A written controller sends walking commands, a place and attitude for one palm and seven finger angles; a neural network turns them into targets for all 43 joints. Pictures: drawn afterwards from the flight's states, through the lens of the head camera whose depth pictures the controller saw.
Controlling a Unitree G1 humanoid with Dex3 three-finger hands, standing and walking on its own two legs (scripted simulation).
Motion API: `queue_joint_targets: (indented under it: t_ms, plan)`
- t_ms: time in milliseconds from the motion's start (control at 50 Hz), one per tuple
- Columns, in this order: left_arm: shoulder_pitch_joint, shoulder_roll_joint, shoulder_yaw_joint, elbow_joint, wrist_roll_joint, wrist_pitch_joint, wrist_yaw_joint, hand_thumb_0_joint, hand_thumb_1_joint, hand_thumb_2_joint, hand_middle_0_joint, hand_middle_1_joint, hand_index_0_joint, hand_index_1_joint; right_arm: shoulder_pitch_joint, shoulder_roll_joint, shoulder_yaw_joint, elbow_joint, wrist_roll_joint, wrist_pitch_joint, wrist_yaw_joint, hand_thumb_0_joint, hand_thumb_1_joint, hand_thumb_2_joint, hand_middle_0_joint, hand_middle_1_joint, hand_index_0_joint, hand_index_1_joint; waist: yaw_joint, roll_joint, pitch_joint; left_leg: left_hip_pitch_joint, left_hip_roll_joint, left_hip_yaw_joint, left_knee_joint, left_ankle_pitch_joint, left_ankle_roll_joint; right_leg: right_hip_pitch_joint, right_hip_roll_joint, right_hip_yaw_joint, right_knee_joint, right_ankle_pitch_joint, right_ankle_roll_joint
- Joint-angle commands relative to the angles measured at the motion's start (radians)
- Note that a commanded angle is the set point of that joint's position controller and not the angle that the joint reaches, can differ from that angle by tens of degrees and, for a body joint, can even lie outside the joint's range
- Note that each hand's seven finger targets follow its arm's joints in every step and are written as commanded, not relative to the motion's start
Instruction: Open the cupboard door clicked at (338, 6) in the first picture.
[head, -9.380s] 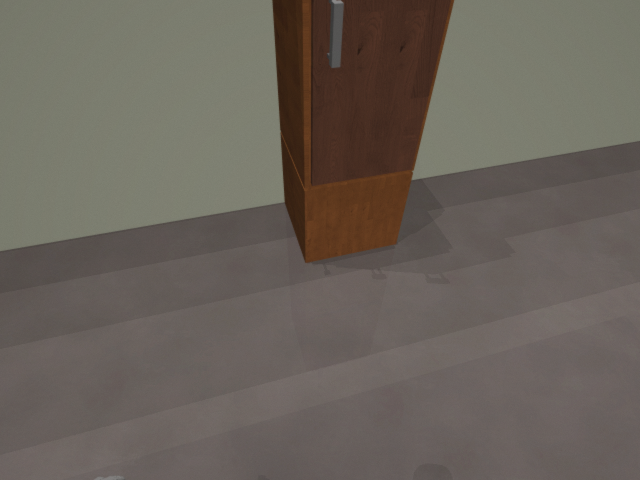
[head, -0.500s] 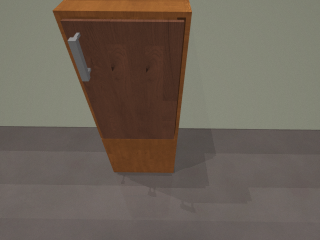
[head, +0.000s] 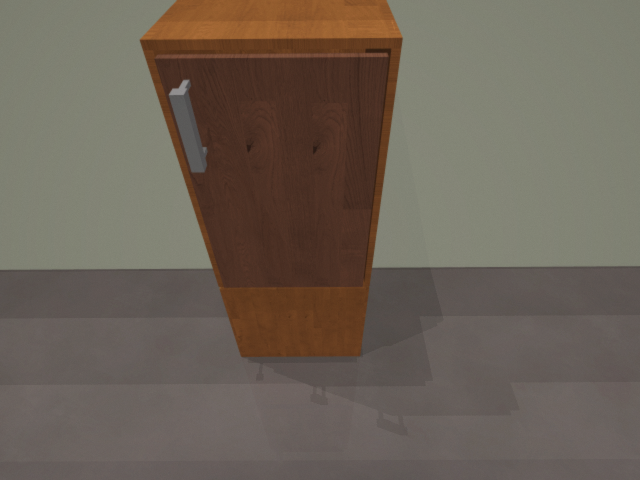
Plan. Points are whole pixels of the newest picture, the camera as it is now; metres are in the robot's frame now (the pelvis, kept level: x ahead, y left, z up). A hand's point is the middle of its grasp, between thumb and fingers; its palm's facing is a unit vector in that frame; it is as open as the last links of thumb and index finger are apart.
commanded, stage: shuffle to correct the standing spot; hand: left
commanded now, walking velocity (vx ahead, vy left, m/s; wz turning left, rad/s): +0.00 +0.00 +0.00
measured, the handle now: (192, 126) +0.63 +0.26 +0.14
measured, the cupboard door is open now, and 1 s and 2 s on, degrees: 0 0 0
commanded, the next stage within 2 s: come to a stop and stand still in 0.54 s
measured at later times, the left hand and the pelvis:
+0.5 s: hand out of the picture +0.01 +0.17 -0.19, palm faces +0.06 -0.99 -0.14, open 7.4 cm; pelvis +0.06 +0.02 -0.01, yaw +0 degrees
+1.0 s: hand (223, 436) +0.23 +0.17 -0.17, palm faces +0.06 -0.97 -0.22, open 7.3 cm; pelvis +0.13 -0.01 -0.01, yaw +3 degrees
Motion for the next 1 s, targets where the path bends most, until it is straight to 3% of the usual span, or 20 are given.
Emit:
queue_joint_targets:
  t_ms: [0,180,260,300,340,360,400,440,460,580,660,700,720,740,760,780,820,840,880,980]
  plan:
    - [0.063,0.068,0.011,-0.017,0.003,-0.012,0.003,0.000,0.900,0.900,-0.200,-0.300,-0.200,-0.300,0.061,-0.094,-0.020,-0.019,0.003,-0.015,-0.006,0.000,-0.900,-0.900,0.200,0.300,0.200,0.300,0.007,0.000,0.128,-0.175,0.139,-0.145,-0.174,-0.055,0.005,0.047,-0.054,0.087,-0.067,0.003,-0.035]
    - [0.104,0.077,0.034,-0.030,0.018,-0.009,-0.012,0.000,0.900,0.900,-0.200,-0.300,-0.200,-0.300,0.048,-0.110,-0.034,-0.037,-0.007,-0.001,0.003,0.000,-0.900,-0.900,0.200,0.300,0.200,0.300,0.017,-0.023,0.177,-0.248,0.114,-0.130,-0.109,-0.319,0.030,-0.013,-0.056,0.151,-0.058,-0.322,-0.070]
    - [0.162,0.122,0.058,-0.027,0.011,-0.021,-0.008,0.000,0.900,0.900,-0.200,-0.300,-0.200,-0.300,0.053,-0.075,-0.032,-0.056,-0.006,-0.006,0.007,0.000,-0.900,-0.900,0.200,0.300,0.200,0.300,0.026,-0.155,0.139,-0.286,0.031,-0.022,0.140,-0.168,0.007,0.038,-0.183,0.331,-0.182,-0.418,-0.140]
    - [0.170,0.140,0.072,-0.031,0.013,-0.024,-0.002,0.000,0.900,0.900,-0.200,-0.300,-0.200,-0.300,0.055,-0.064,-0.034,-0.064,-0.006,-0.009,0.009,0.000,-0.900,-0.900,0.200,0.300,0.200,0.300,0.017,-0.173,0.122,-0.261,0.042,-0.005,0.213,-0.149,0.003,0.018,-0.243,0.367,-0.220,-0.399,-0.174]
    - [0.126,0.132,0.074,-0.045,0.015,-0.025,-0.002,0.000,0.900,0.900,-0.200,-0.300,-0.200,-0.300,0.085,-0.053,-0.029,-0.051,-0.005,-0.019,0.012,0.000,-0.900,-0.900,0.200,0.300,0.200,0.300,-0.013,-0.110,0.122,-0.137,0.054,-0.006,0.091,-0.114,0.004,-0.068,-0.214,0.277,-0.150,-0.290,-0.161]
    - [0.089,0.111,0.070,-0.055,0.014,-0.021,-0.007,0.000,0.900,0.900,-0.200,-0.300,-0.200,-0.300,0.136,-0.056,-0.027,-0.028,-0.003,-0.027,0.011,0.000,-0.900,-0.900,0.200,0.300,0.200,0.300,-0.035,-0.028,0.114,-0.041,0.064,-0.034,-0.004,-0.051,0.009,-0.115,-0.137,0.170,-0.032,-0.215,-0.130]
    - [-0.005,0.039,0.047,-0.094,0.016,-0.020,-0.013,0.000,0.900,0.900,-0.200,-0.300,-0.200,-0.300,0.284,-0.154,-0.046,0.024,-0.010,-0.042,-0.010,0.000,-0.900,-0.900,0.200,0.300,0.200,0.300,-0.086,0.334,0.136,0.188,0.328,-0.388,-0.168,0.374,0.120,-0.402,0.045,-0.064,0.399,-0.292,-0.033]
    - [-0.087,0.060,0.052,-0.118,0.014,-0.033,-0.015,0.000,0.900,0.900,-0.200,-0.300,-0.200,-0.300,0.287,-0.137,-0.034,0.026,-0.013,-0.046,-0.021,0.000,-0.900,-0.900,0.200,0.300,0.200,0.300,-0.081,0.115,0.142,0.265,0.387,-0.400,-0.105,0.735,0.233,-0.527,-0.014,0.017,0.620,-0.350,-0.048]
    - [-0.101,0.049,0.053,-0.116,0.011,-0.034,-0.020,0.000,0.900,0.900,-0.200,-0.300,-0.200,-0.300,0.248,-0.137,-0.034,0.007,-0.015,-0.052,-0.021,0.000,-0.900,-0.900,0.200,0.300,0.200,0.300,-0.065,0.044,0.135,0.244,0.372,-0.350,-0.108,0.745,0.235,-0.515,-0.030,0.023,0.653,-0.312,-0.046]
    - [-0.174,0.030,0.048,-0.146,0.011,-0.010,-0.042,0.000,0.900,0.900,-0.200,-0.300,-0.200,-0.300,0.205,-0.119,-0.027,0.004,-0.011,-0.068,-0.023,0.000,-0.900,-0.900,0.200,0.300,0.200,0.300,-0.030,0.092,0.143,0.149,0.260,-0.163,-0.196,0.626,0.177,-0.441,-0.018,-0.020,0.553,-0.132,-0.030]
    - [-0.219,0.040,0.045,-0.184,0.007,-0.019,-0.037,0.000,0.900,0.900,-0.200,-0.300,-0.200,-0.300,0.190,-0.145,-0.038,0.013,-0.011,-0.055,-0.020,0.000,-0.900,-0.900,0.200,0.300,0.200,0.300,-0.025,0.084,0.103,0.157,0.247,-0.106,-0.126,0.856,0.140,-0.268,0.031,-0.059,0.292,-0.113,-0.051]
    - [-0.087,0.069,0.051,-0.153,0.009,-0.027,-0.022,0.000,0.900,0.900,-0.200,-0.300,-0.200,-0.300,0.153,-0.164,-0.046,0.007,-0.002,-0.045,-0.019,0.000,-0.900,-0.900,0.200,0.300,0.200,0.300,0.040,0.060,0.020,0.129,0.237,-0.088,0.010,0.928,0.095,-0.050,0.052,-0.047,0.135,0.008,-0.051]
    - [-0.003,0.098,0.058,-0.129,0.009,-0.034,-0.015,0.000,0.900,0.900,-0.200,-0.300,-0.200,-0.300,0.141,-0.167,-0.049,-0.001,0.008,-0.041,-0.016,0.000,-0.900,-0.900,0.200,0.300,0.200,0.300,0.076,0.028,-0.019,0.078,0.208,-0.083,0.102,0.853,0.062,0.101,0.042,-0.036,0.035,0.151,-0.045]
    - [0.062,0.160,0.070,-0.108,0.011,-0.044,-0.003,0.000,0.900,0.900,-0.200,-0.300,-0.200,-0.300,0.145,-0.154,-0.053,-0.009,0.018,-0.039,-0.010,0.000,-0.900,-0.900,0.200,0.300,0.200,0.300,0.098,-0.059,-0.061,-0.072,0.162,-0.080,0.235,0.625,0.025,0.287,-0.074,0.073,0.046,0.412,-0.083]
    - [0.114,0.232,0.085,-0.101,0.011,-0.049,0.008,0.000,0.900,0.900,-0.200,-0.300,-0.200,-0.300,0.170,-0.124,-0.060,-0.029,0.023,-0.039,-0.010,0.000,-0.900,-0.900,0.200,0.300,0.200,0.300,0.096,-0.192,-0.116,-0.266,0.015,-0.034,0.479,0.026,-0.019,0.435,-0.317,0.361,0.066,0.942,-0.213]
    - [0.145,0.268,0.090,-0.109,0.006,-0.035,0.010,0.000,0.900,0.900,-0.200,-0.300,-0.200,-0.300,0.168,-0.109,-0.068,-0.051,0.024,-0.026,-0.023,0.000,-0.900,-0.900,0.200,0.300,0.200,0.300,0.087,-0.157,-0.144,-0.258,-0.014,-0.082,0.653,-0.398,-0.037,0.350,-0.449,0.402,0.030,1.166,-0.319]
    - [-0.027,0.219,0.082,-0.164,0.005,-0.019,0.016,0.000,0.900,0.900,-0.200,-0.300,-0.200,-0.300,0.090,-0.069,-0.073,-0.072,0.016,0.021,-0.017,0.000,-0.900,-0.900,0.200,0.300,0.200,0.300,0.035,-0.188,-0.039,-0.266,0.055,-0.128,0.759,-0.372,-0.051,0.068,-0.410,0.412,-0.076,0.692,-0.325]
    - [-0.095,0.186,0.072,-0.181,0.007,-0.010,0.019,0.000,0.900,0.900,-0.200,-0.300,-0.200,-0.300,0.068,-0.067,-0.074,-0.067,0.010,0.040,-0.008,0.000,-0.900,-0.900,0.200,0.300,0.200,0.300,0.006,-0.154,0.014,-0.254,0.073,-0.117,0.740,-0.312,-0.060,-0.050,-0.348,0.313,-0.110,0.540,-0.278]
    - [-0.146,0.186,0.077,-0.206,0.012,-0.002,0.015,0.000,0.900,0.900,-0.200,-0.300,-0.200,-0.300,0.094,-0.063,-0.076,-0.058,0.005,0.063,0.006,0.000,-0.900,-0.900,0.200,0.300,0.200,0.300,-0.027,-0.181,-0.021,-0.208,0.066,-0.073,0.679,-0.209,-0.073,-0.121,-0.271,0.190,-0.153,0.341,-0.205]
    - [-0.109,0.225,0.102,-0.216,0.023,0.014,0.007,0.000,0.900,0.900,-0.200,-0.300,-0.200,-0.300,0.002,-0.079,-0.082,-0.107,-0.002,0.058,0.015,0.000,-0.900,-0.900,0.200,0.300,0.200,0.300,0.012,-0.134,-0.021,-0.216,0.058,-0.023,0.489,-0.165,-0.087,-0.101,-0.251,0.222,-0.169,0.132,-0.195]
